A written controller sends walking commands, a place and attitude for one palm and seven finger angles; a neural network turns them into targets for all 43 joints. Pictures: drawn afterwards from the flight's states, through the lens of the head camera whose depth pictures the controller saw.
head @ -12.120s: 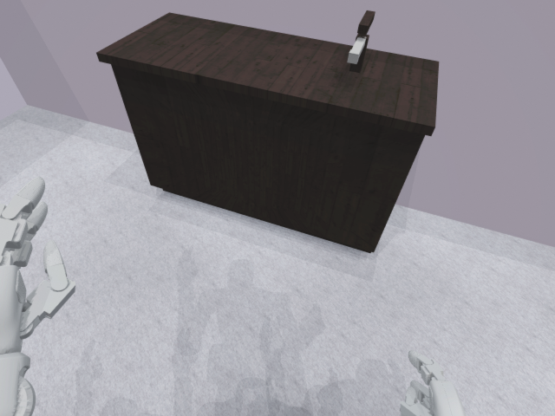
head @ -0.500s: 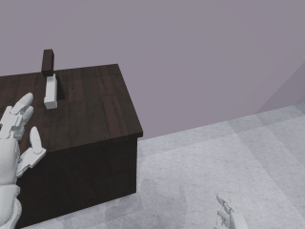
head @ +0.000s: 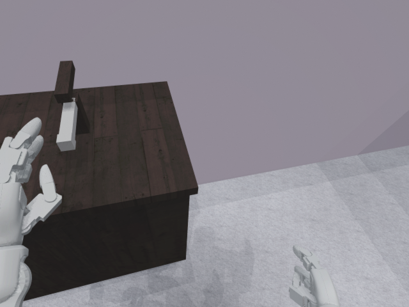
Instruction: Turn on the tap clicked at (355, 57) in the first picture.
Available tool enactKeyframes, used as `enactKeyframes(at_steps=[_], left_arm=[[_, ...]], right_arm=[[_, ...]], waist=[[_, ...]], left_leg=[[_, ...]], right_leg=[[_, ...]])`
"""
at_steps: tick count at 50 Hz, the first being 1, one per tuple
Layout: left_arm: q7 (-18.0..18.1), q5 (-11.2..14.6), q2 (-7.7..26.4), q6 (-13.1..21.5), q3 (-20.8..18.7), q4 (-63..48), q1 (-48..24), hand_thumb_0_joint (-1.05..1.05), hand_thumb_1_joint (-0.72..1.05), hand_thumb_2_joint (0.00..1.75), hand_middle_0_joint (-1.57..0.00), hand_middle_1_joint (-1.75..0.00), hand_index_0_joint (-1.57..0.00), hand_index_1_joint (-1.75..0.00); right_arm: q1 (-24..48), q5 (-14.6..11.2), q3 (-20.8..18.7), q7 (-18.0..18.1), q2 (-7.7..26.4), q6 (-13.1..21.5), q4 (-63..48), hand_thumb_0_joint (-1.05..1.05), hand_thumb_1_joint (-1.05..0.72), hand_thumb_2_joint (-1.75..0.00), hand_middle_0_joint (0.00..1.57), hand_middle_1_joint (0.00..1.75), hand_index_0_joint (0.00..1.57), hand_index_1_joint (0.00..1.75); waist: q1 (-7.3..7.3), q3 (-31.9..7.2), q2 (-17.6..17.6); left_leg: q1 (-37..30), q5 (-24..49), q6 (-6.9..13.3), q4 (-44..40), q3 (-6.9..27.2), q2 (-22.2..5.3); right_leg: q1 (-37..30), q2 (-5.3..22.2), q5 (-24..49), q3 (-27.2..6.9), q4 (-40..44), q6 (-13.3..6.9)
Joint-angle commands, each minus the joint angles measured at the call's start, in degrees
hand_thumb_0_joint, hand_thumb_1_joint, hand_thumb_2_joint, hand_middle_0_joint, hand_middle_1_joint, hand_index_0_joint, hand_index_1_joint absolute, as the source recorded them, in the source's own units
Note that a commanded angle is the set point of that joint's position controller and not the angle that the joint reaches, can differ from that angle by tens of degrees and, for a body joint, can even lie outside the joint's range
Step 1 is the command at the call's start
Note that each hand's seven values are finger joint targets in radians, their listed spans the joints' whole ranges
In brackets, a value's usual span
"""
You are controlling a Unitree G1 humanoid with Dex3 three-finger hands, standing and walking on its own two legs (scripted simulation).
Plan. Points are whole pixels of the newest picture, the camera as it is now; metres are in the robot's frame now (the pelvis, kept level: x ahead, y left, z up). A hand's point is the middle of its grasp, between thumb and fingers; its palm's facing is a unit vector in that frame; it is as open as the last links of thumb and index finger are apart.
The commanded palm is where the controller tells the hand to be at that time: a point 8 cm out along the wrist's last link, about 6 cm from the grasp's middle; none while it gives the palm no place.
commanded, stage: come to a stop and stand still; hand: left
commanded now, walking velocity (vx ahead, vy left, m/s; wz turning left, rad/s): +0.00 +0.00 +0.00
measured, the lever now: (66, 142) +0.39 +0.34 +0.07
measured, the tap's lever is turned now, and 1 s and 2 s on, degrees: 0 0 0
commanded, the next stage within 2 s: look again from close up in 0.38 s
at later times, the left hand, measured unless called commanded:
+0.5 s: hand (68, 201) +0.22 +0.23 +0.16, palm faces +0.39 -0.85 -0.35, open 7.5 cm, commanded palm +0.16 +0.26 +0.17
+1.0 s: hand (24, 179) +0.23 +0.28 +0.19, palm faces +0.49 -0.76 -0.43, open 7.5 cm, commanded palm +0.14 +0.26 +0.17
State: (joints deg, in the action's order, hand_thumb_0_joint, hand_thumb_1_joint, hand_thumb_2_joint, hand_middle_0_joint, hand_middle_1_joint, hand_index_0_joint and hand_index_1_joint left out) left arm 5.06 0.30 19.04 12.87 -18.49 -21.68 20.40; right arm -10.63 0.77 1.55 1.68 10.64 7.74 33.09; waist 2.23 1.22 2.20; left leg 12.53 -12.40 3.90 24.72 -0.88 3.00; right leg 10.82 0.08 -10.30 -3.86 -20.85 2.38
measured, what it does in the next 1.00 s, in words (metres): stands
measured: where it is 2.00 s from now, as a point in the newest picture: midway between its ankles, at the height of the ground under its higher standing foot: outside the picture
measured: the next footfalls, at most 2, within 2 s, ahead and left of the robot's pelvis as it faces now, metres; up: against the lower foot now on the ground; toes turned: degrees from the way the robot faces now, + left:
none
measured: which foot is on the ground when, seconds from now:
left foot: down 0.00-1.00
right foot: down 0.00-1.00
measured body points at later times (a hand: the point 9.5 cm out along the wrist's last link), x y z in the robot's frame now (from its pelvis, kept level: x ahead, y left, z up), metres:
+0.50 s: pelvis +0.01 -0.02 +0.00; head +0.01 -0.01 +0.45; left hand +0.19 +0.27 +0.17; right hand +0.19 -0.24 -0.07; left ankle +0.01 +0.07 -0.74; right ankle +0.01 -0.15 -0.74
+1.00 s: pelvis -0.02 -0.02 +0.00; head +0.01 +0.01 +0.45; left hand +0.19 +0.32 +0.21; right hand +0.17 -0.23 -0.08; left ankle +0.01 +0.07 -0.74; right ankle +0.01 -0.15 -0.74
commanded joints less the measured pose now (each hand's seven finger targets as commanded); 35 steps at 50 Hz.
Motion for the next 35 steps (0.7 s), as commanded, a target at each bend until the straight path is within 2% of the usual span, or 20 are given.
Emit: enactKeyframes(at_steps=[1, 4, 6, 8, 12, 15, 16, 19, 20, 21, 23, 24, 26, 29, 32, 35], left_arm=[[1.2, 1.4, 11.6, 4.6, -7.5, -18.3, -1.7, 0.00, 0.90, 0.90, -0.20, -0.30, -0.20, -0.30], [1.2, 2.0, 12.5, 4.2, -9.1, -18.0, 1.9, 0.00, 0.90, 0.90, -0.20, -0.30, -0.20, -0.30], [1.1, 2.3, 11.2, 3.7, -8.4, -16.7, 3.1, 0.00, 0.90, 0.90, -0.20, -0.30, -0.20, -0.30], [1.1, 2.6, 10.6, 3.0, -8.1, -14.6, 4.4, 0.00, 0.90, 0.90, -0.20, -0.30, -0.20, -0.30], [1.3, 2.5, 10.2, 2.4, -6.8, -14.6, 2.0, 0.00, 0.90, 0.90, -0.20, -0.30, -0.20, -0.30], [1.5, 2.5, 10.4, 1.9, -6.0, -15.2, -0.1, 0.00, 0.90, 0.90, -0.20, -0.30, -0.20, -0.30], [1.5, 2.6, 10.1, 1.8, -5.6, -14.2, -0.1, 0.00, 0.90, 0.90, -0.20, -0.30, -0.20, -0.30], [1.8, 2.5, 11.9, 1.9, -6.6, -16.0, -2.2, 0.00, 0.90, 0.90, -0.20, -0.30, -0.20, -0.30], [1.8, 2.4, 10.9, 2.1, -5.8, -16.1, -2.4, 0.00, 0.90, 0.90, -0.20, -0.30, -0.20, -0.30], [1.9, 2.5, 11.2, 2.0, -6.3, -15.0, -1.5, 0.00, 0.90, 0.90, -0.20, -0.30, -0.20, -0.30], [1.9, 2.6, 11.0, 1.9, -6.4, -14.0, -0.4, 0.00, 0.90, 0.90, -0.20, -0.30, -0.20, -0.30], [1.8, 2.5, 11.6, 2.0, -6.9, -14.5, -0.8, 0.00, 0.90, 0.90, -0.20, -0.30, -0.20, -0.30], [1.7, 2.6, 10.4, 1.9, -6.3, -12.3, 0.4, 0.00, 0.90, 0.90, -0.20, -0.30, -0.20, -0.30], [1.5, 2.4, 10.6, 2.2, -6.1, -12.8, -0.5, 0.00, 0.90, 0.90, -0.20, -0.30, -0.20, -0.30], [1.4, 2.2, 9.7, 2.1, -5.3, -11.9, -0.3, 0.00, 0.90, 0.90, -0.20, -0.30, -0.20, -0.30], [1.5, 2.0, 10.4, 2.5, -5.6, -13.9, -1.9, 0.00, 0.90, 0.90, -0.20, -0.30, -0.20, -0.30]], right_arm=[[3.7, -0.2, -3.0, 0.7, 7.5, 2.0, -9.3, 0.00, -0.90, -0.90, 0.20, 0.30, 0.20, 0.30], [3.7, -0.2, -3.2, 0.6, 7.6, 1.3, -9.4, 0.00, -0.90, -0.90, 0.20, 0.30, 0.20, 0.30], [3.3, -0.5, -3.2, 0.7, 7.6, 0.6, -9.2, 0.00, -0.90, -0.90, 0.20, 0.30, 0.20, 0.30], [3.3, -0.7, -3.4, 0.9, 7.7, 0.1, -9.2, 0.00, -0.90, -0.90, 0.20, 0.30, 0.20, 0.30], [3.5, -0.9, -3.5, 1.4, 8.1, -0.4, -8.9, 0.00, -0.90, -0.90, 0.20, 0.30, 0.20, 0.30], [4.4, -0.9, -3.3, 1.9, 8.0, -0.5, -9.0, 0.00, -0.90, -0.90, 0.20, 0.30, 0.20, 0.30], [4.5, -1.0, -3.2, 2.0, 7.8, -0.6, -9.2, 0.00, -0.90, -0.90, 0.20, 0.30, 0.20, 0.30], [5.3, -0.8, -3.2, 2.3, 8.0, -0.5, -9.1, 0.00, -0.90, -0.90, 0.20, 0.30, 0.20, 0.30], [5.1, -0.8, -3.2, 2.3, 7.7, -0.5, -9.0, 0.00, -0.90, -0.90, 0.20, 0.30, 0.20, 0.30], [5.0, -0.7, -3.1, 2.4, 7.8, -0.5, -9.0, 0.00, -0.90, -0.90, 0.20, 0.30, 0.20, 0.30], [4.8, -0.8, -3.2, 2.3, 7.8, -0.5, -9.0, 0.00, -0.90, -0.90, 0.20, 0.30, 0.20, 0.30], [5.2, -0.7, -3.3, 2.3, 7.9, -0.6, -9.0, 0.00, -0.90, -0.90, 0.20, 0.30, 0.20, 0.30], [4.8, -0.8, -3.2, 2.2, 7.7, -0.7, -9.0, 0.00, -0.90, -0.90, 0.20, 0.30, 0.20, 0.30], [5.0, -0.9, -3.3, 2.1, 7.9, -0.7, -8.9, 0.00, -0.90, -0.90, 0.20, 0.30, 0.20, 0.30], [4.5, -1.1, -3.4, 2.0, 8.0, -0.6, -8.9, 0.00, -0.90, -0.90, 0.20, 0.30, 0.20, 0.30], [4.6, -1.1, -3.4, 2.0, 8.0, -0.4, -8.9, 0.00, -0.90, -0.90, 0.20, 0.30, 0.20, 0.30]], waist=[[-0.01, -12.7, -6.3], [-0.19, -13.4, -6.7], [-0.40, -13.3, -6.2], [-0.48, -13.2, -4.5], [-0.72, -12.7, -4.5], [-0.71, -11.5, -4.7], [-0.63, -10.7, -3.3], [-0.62, -9.3, -5.0], [-0.75, -9.1, -5.0], [-0.56, -8.6, -4.5], [-0.54, -8.0, -4.0], [-0.64, -7.5, -5.2], [-0.60, -6.6, -3.7], [-0.90, -6.0, -5.7], [-0.86, -6.0, -4.1], [-0.93, -6.5, -5.6]], left_leg=[[-4.2, 22.6, -5.7, -1.7, 3.1, -4.6], [-5.0, 27.1, -6.4, -0.6, 2.9, -4.5], [-5.2, 27.5, -6.4, -0.5, 2.7, -4.7], [-5.4, 25.7, -5.8, -0.4, 2.4, -4.9], [-5.4, 24.1, -5.4, -1.1, 2.5, -4.9], [-4.5, 20.1, -4.8, -1.9, 2.6, -4.7], [-4.3, 17.9, -4.5, -2.3, 2.6, -4.6], [-2.8, 12.5, -4.0, -3.5, 2.9, -4.0], [-2.5, 10.9, -3.9, -3.9, 3.1, -4.0], [-1.9, 9.7, -3.8, -4.3, 3.1, -3.9], [-1.2, 7.6, -3.6, -5.0, 3.2, -3.7], [-0.9, 6.4, -3.6, -5.0, 3.1, -3.6], [0.0, 4.6, -3.5, -5.8, 3.4, -3.7], [0.7, 1.9, -3.5, -7.0, 3.6, -3.7], [1.0, -0.1, -3.2, -7.8, 3.8, -4.0], [1.9, -1.1, -3.1, -8.7, 4.3, -4.2]], right_leg=[[-7.1, -0.3, 18.7, 2.0, -1.4, -3.2], [-7.1, -0.2, 21.3, 2.2, -1.9, -3.2], [-6.9, -0.2, 22.0, 2.0, -1.8, -3.2], [-6.5, 0.2, 22.4, 1.6, -1.1, -3.0], [-6.1, 0.2, 21.8, 1.5, -0.7, -2.9], [-5.8, 0.6, 19.9, 1.1, 0.1, -2.8], [-5.2, 0.6, 18.4, 0.8, 0.9, -2.7], [-5.1, 0.7, 14.8, 0.1, 2.4, -2.8], [-5.2, 0.6, 13.4, 0.0, 2.5, -2.9], [-5.2, 0.5, 12.4, 0.0, 2.9, -2.8], [-5.2, 0.4, 10.6, 0.0, 3.8, -2.7], [-4.8, 0.5, 9.5, -0.4, 4.3, -2.8], [-4.6, 0.3, 7.5, -0.3, 4.8, -2.8], [-4.3, -0.1, 4.6, 0.2, 5.6, -2.6], [-4.6, -0.4, 3.5, 0.4, 5.6, -2.4], [-6.2, -0.6, 3.7, 1.1, 4.5, -2.3]])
